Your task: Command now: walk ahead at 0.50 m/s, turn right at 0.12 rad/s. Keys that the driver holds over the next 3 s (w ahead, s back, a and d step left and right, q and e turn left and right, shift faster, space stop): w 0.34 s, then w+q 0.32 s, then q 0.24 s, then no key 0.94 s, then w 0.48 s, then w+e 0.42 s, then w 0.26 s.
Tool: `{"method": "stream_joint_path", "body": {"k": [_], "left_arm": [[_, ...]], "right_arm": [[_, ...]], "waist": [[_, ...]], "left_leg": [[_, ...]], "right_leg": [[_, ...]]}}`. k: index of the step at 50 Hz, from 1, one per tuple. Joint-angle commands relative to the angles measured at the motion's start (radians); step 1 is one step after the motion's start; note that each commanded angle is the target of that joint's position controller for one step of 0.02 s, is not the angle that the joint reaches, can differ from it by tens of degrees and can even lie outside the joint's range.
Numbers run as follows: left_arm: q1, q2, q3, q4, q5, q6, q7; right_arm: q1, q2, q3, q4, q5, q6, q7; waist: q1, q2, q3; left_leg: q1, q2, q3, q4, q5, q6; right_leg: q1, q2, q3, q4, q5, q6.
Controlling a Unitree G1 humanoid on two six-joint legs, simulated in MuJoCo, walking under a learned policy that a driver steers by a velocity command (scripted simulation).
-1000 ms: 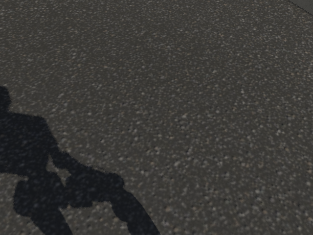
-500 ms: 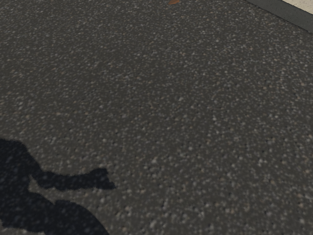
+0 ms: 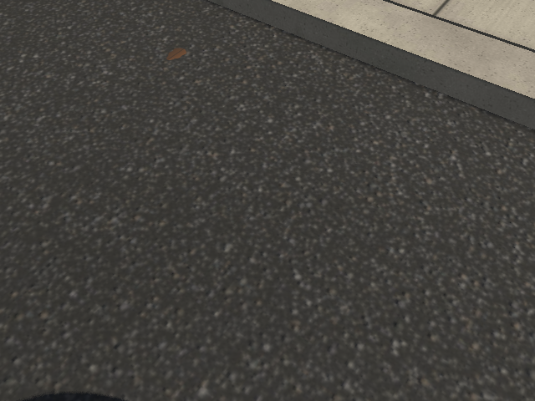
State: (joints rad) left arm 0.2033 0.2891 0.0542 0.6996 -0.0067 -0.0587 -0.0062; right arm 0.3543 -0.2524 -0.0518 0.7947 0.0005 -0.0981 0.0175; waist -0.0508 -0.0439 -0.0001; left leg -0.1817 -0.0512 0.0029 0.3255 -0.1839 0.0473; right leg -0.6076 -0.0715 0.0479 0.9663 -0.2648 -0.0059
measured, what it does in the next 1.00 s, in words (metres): walks ahead, turning left: right foot, then left foot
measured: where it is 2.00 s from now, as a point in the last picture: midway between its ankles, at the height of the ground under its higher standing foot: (269, 365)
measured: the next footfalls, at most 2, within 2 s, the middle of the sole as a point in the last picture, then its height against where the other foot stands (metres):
right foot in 0.24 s outside the picture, level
left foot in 0.78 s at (219, 370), level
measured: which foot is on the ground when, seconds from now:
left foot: down 0.00-0.24, up 0.26-0.76, down 0.78-1.00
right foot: up 0.00-0.22, down 0.24-0.80, up 0.82-1.00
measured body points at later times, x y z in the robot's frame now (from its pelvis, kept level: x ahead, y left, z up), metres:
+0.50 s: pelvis +0.26 -0.07 +0.00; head +0.28 -0.08 +0.45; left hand +0.32 +0.21 -0.11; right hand +0.40 -0.34 -0.11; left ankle +0.34 +0.11 -0.67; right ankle +0.25 -0.15 -0.75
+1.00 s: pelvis +0.48 +0.00 -0.01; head +0.53 +0.03 +0.43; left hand +0.54 +0.31 -0.12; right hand +0.71 -0.22 -0.10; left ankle +0.53 +0.09 -0.75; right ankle +0.54 -0.16 -0.67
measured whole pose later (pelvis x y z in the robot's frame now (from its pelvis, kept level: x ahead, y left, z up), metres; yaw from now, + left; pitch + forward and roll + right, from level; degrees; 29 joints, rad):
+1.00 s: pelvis +0.48 +0.00 -0.01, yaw +17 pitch +3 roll +0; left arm 0.14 0.32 0.05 0.72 0.01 -0.03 0.03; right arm 0.17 -0.30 -0.06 0.65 -0.01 -0.02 0.02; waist -0.01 -0.02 0.07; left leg -0.40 -0.10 -0.04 0.46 -0.10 0.09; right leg -0.61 -0.06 0.07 1.14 -0.42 0.07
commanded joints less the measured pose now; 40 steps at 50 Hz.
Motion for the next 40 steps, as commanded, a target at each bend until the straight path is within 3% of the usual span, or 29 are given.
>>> {"method": "stream_joint_path", "body": {"k": [1,4,8,10,11,12,13,14,15,16,17,18,20,22,25,29,33,34,36,37,38,39,40], "left_arm": [[-0.067,0.016,-0.005,-0.080,0.003,-0.018,-0.005],[-0.149,0.021,-0.007,-0.096,-0.006,-0.025,-0.014],[-0.221,0.044,0.000,-0.132,-0.014,-0.033,-0.030],[-0.170,0.068,0.012,-0.124,-0.011,-0.037,-0.033],[-0.079,0.095,0.028,-0.096,-0.005,-0.037,-0.028],[0.069,0.146,0.051,-0.060,0.002,-0.035,-0.018],[0.215,0.240,0.072,-0.047,0.022,-0.029,-0.009],[0.260,0.246,0.071,-0.028,0.009,-0.021,-0.015],[0.230,0.173,0.050,-0.027,-0.004,-0.021,-0.017],[0.161,0.147,0.038,-0.034,-0.008,-0.020,-0.017],[0.100,0.124,0.030,-0.041,0.002,-0.021,-0.021],[0.054,0.096,0.022,-0.044,0.011,-0.024,-0.024],[0.020,0.081,0.022,-0.033,0.014,-0.040,-0.026],[0.030,0.095,0.029,-0.009,0.018,-0.056,-0.022],[0.063,0.110,0.035,0.025,0.023,-0.058,-0.009],[0.084,0.129,0.038,0.051,0.015,-0.053,0.003],[0.150,0.148,0.045,0.094,0.004,-0.030,0.010],[0.140,0.151,0.046,0.097,0.002,-0.019,0.013],[0.118,0.174,0.051,0.090,-0.003,0.004,0.029],[0.109,0.187,0.055,0.083,-0.006,0.013,0.039],[0.093,0.192,0.055,0.074,-0.007,0.021,0.047],[0.088,0.181,0.049,0.063,-0.009,0.018,0.051],[0.165,0.078,0.017,0.031,0.044,0.001,0.042]], "right_arm": [[-0.047,-0.176,-0.041,-0.062,0.009,-0.009,-0.009],[-0.004,-0.191,-0.041,-0.036,0.019,0.000,-0.009],[0.041,-0.206,-0.044,-0.004,0.027,0.017,-0.010],[0.025,-0.221,-0.048,0.002,0.028,0.029,-0.015],[0.017,-0.215,-0.044,0.001,0.029,0.032,-0.018],[0.016,-0.184,-0.031,-0.006,0.019,0.031,-0.021],[0.063,-0.106,-0.003,-0.041,-0.002,0.017,-0.021],[0.117,-0.073,0.011,-0.038,0.005,-0.003,-0.018],[0.039,-0.168,-0.014,-0.044,0.028,-0.011,-0.011],[-0.036,-0.183,-0.018,-0.065,0.033,-0.014,-0.008],[-0.071,-0.173,-0.018,-0.067,0.019,-0.011,-0.011],[-0.065,-0.162,-0.021,-0.062,0.012,-0.001,-0.012],[-0.022,-0.123,-0.017,-0.043,0.020,0.025,-0.012],[-0.044,-0.110,-0.017,-0.049,0.020,0.041,-0.017],[-0.114,-0.100,-0.018,-0.070,0.019,0.041,-0.016],[-0.230,-0.075,-0.008,-0.104,0.017,0.033,0.005],[-0.340,-0.060,0.001,-0.167,0.020,0.032,0.030],[-0.354,-0.063,0.000,-0.183,0.017,0.031,0.038],[-0.328,-0.084,-0.012,-0.203,0.007,0.029,0.052],[-0.265,-0.107,-0.025,-0.196,0.004,0.028,0.055],[-0.140,-0.146,-0.047,-0.168,0.005,0.028,0.053],[-0.016,-0.205,-0.075,-0.144,0.003,0.029,0.036],[0.034,-0.310,-0.092,-0.140,-0.003,0.040,0.010]], "waist": [[0.012,0.123,0.000],[-0.020,0.128,0.014],[-0.028,0.138,0.036],[0.020,0.144,0.015],[0.070,0.131,-0.039],[0.136,0.102,-0.140],[0.158,-0.076,-0.297],[0.146,-0.254,-0.375],[0.160,-0.144,-0.256],[0.141,-0.092,-0.138],[0.113,-0.033,-0.077],[0.078,-0.033,-0.039],[0.037,-0.064,-0.031],[0.032,-0.044,-0.007],[0.051,-0.010,0.015],[0.096,-0.002,0.048],[0.140,0.013,0.088],[0.134,0.011,0.099],[0.103,-0.028,0.055],[0.071,-0.056,0.001],[0.005,-0.055,-0.068],[-0.066,-0.012,-0.137],[-0.013,0.235,-0.259]], "left_leg": [[0.036,0.249,-0.184,-0.163,0.217,0.177],[0.035,0.236,-0.134,-0.154,0.206,0.155],[0.119,0.286,-0.156,-0.108,0.210,0.133],[0.144,0.293,-0.146,-0.038,0.320,0.109],[0.131,0.258,-0.109,0.069,0.458,0.087],[0.045,0.208,-0.060,0.264,0.462,0.054],[-0.274,0.101,0.013,0.635,0.155,-0.012],[-0.511,0.013,-0.066,0.848,-0.404,-0.032],[-0.620,0.073,-0.111,0.945,-0.372,-0.025],[-0.641,0.117,-0.080,0.929,-0.273,-0.017],[-0.604,0.149,-0.065,0.885,-0.193,-0.020],[-0.551,0.176,-0.072,0.839,-0.140,-0.025],[-0.467,0.194,-0.076,0.809,-0.081,-0.039],[-0.488,0.190,-0.093,0.772,-0.011,-0.054],[-0.547,0.172,-0.128,0.643,0.138,-0.063],[-0.509,0.149,-0.067,0.428,0.304,-0.048],[-0.564,0.138,-0.026,0.317,0.255,-0.019],[-0.565,0.127,-0.006,0.290,0.212,-0.009],[-0.475,0.073,0.060,0.271,0.119,0.014],[-0.383,0.032,0.090,0.272,0.083,0.030],[-0.228,-0.008,0.099,0.229,0.109,0.053],[0.000,-0.001,0.047,0.145,0.283,0.092],[0.351,0.245,-0.261,0.257,0.776,0.197]], "right_leg": [[-0.039,-0.024,-0.008,-0.175,0.145,0.012],[0.031,0.006,-0.033,-0.322,0.263,0.014],[0.052,0.027,-0.037,-0.415,0.219,-0.021],[0.149,0.048,-0.056,-0.468,0.183,-0.051],[0.291,0.073,-0.079,-0.498,0.186,-0.074],[0.517,0.028,-0.036,-0.482,0.209,-0.112],[0.878,-0.219,0.299,-0.467,0.194,-0.226],[0.995,-0.329,0.649,-0.609,0.019,-0.316],[0.914,-0.295,0.601,-0.646,-0.112,-0.281],[0.777,-0.261,0.470,-0.668,-0.079,-0.251],[0.649,-0.220,0.382,-0.697,-0.003,-0.239],[0.553,-0.190,0.307,-0.733,0.074,-0.229],[0.452,-0.163,0.207,-0.792,0.153,-0.227],[0.425,-0.161,0.121,-0.826,0.231,-0.229],[0.466,-0.157,0.020,-0.836,0.327,-0.209],[0.500,-0.143,-0.094,-0.852,0.340,-0.169],[0.647,-0.189,-0.136,-0.814,0.387,-0.157],[0.673,-0.192,-0.153,-0.772,0.488,-0.146],[0.702,-0.188,-0.186,-0.641,0.825,-0.115],[0.707,-0.178,-0.197,-0.541,0.986,-0.096],[0.675,-0.153,-0.213,-0.379,1.033,-0.071],[0.547,-0.101,-0.231,-0.154,0.887,-0.022],[0.219,0.007,-0.225,0.204,0.068,0.038]]}}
